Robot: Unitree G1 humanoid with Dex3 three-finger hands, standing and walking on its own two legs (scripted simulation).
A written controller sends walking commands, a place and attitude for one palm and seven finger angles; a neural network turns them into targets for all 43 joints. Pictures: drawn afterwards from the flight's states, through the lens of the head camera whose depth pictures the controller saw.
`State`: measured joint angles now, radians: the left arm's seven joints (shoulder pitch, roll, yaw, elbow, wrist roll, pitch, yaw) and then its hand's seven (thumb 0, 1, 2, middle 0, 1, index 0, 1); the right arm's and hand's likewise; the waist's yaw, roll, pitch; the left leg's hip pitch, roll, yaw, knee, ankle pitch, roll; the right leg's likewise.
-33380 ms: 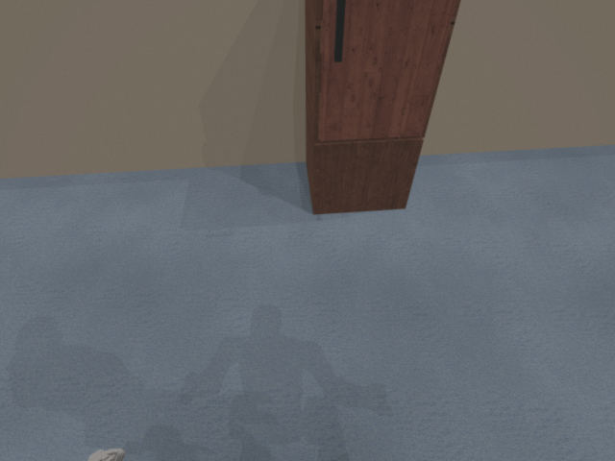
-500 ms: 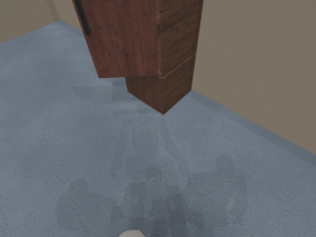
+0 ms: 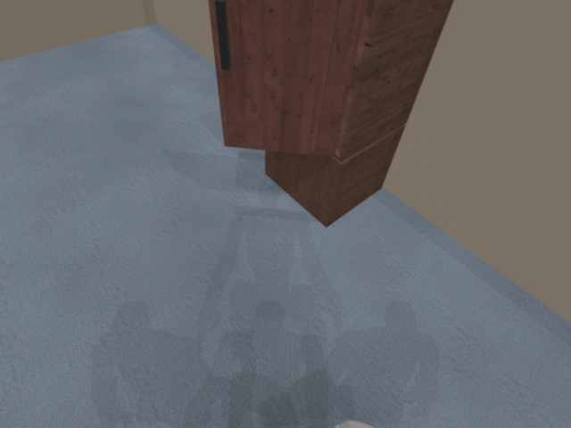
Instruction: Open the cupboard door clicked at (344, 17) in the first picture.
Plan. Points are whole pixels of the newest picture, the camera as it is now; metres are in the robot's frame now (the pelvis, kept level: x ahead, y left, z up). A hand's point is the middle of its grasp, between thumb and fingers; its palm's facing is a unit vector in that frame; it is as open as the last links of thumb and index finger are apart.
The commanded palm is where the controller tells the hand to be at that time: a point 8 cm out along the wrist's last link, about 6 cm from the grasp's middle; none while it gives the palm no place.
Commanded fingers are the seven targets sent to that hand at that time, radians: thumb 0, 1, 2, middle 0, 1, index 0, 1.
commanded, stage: take the last steps up to it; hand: left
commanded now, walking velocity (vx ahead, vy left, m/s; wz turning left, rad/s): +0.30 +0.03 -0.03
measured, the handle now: (224, 33) +1.01 +0.26 +0.06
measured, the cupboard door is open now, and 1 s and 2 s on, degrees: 44 44 44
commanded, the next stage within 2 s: come to a stop and stand still in 1.02 s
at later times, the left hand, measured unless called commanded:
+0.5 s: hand (202, 365) +0.24 +0.16 -0.16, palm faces +0.06 -0.97 -0.22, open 7.1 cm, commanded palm none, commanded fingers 0.00 0.90 0.90 -0.20 -0.30 -0.20 -0.30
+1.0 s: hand (191, 286) +0.39 +0.22 -0.17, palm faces +0.01 -0.99 -0.17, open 7.3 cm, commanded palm none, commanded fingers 0.00 0.90 0.90 -0.20 -0.30 -0.20 -0.30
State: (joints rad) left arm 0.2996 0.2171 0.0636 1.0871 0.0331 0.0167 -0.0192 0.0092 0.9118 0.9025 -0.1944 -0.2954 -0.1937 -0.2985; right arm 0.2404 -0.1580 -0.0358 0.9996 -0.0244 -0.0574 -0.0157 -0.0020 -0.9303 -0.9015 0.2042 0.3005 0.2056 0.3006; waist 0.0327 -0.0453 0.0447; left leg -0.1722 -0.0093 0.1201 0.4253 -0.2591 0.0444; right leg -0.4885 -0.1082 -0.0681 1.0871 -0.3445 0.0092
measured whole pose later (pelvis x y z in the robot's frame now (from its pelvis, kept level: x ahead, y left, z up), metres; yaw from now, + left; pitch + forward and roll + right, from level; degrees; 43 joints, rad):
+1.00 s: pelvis +0.35 +0.04 +0.00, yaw -3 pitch +0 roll +0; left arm 0.24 0.17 0.06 1.06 0.04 -0.01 -0.01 0.01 0.93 0.90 -0.19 -0.30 -0.19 -0.30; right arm 0.24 -0.17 -0.04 1.04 -0.03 -0.07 -0.02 -0.02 -0.96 -0.90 0.21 0.30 0.21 0.30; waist 0.02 -0.03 0.04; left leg -0.18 0.00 0.19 0.37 -0.21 0.06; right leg -0.50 -0.10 -0.07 0.90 -0.28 0.00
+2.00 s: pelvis +0.41 +0.01 -0.01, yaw -4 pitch -2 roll +0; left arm 0.30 0.18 -0.01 0.96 0.03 0.02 0.04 0.00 0.91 0.90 -0.20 -0.30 -0.20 -0.30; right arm 0.21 -0.17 -0.01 0.93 -0.02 0.01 0.00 0.00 -0.91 -0.90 0.20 0.30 0.20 0.30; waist 0.02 0.01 0.02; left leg -0.29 0.00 0.05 0.58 -0.26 0.04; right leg -0.21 0.02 -0.03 0.58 -0.34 -0.03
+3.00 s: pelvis +0.44 +0.01 +0.00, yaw -5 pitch +0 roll +0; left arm 0.26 0.21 -0.01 1.07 0.02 -0.01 0.02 0.00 0.91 0.90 -0.20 -0.30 -0.20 -0.30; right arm 0.20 -0.21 0.01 1.09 -0.01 -0.01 -0.01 0.00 -0.91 -0.90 0.20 0.30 0.20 0.30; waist 0.01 -0.01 0.01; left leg -0.23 -0.01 0.06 0.49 -0.25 0.03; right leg -0.14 0.02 -0.01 0.47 -0.32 -0.03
